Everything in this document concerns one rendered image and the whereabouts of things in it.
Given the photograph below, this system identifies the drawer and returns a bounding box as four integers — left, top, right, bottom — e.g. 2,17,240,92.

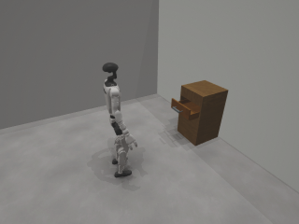
171,98,201,120

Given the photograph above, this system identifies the right robot foot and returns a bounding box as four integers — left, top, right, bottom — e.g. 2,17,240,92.
114,170,132,178

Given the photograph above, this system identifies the right robot upper arm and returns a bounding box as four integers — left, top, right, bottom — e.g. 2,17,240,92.
109,87,120,117

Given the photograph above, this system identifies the handle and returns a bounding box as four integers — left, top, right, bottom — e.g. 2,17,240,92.
172,106,183,113

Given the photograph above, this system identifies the cabinet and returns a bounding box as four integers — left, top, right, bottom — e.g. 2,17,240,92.
178,80,228,146

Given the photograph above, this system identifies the right robot hand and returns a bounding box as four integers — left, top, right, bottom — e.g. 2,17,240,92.
125,134,137,150

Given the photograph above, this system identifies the robot head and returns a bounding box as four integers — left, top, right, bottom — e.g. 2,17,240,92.
102,63,119,87

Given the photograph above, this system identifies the right robot forearm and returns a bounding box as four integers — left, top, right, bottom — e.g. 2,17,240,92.
114,111,130,136

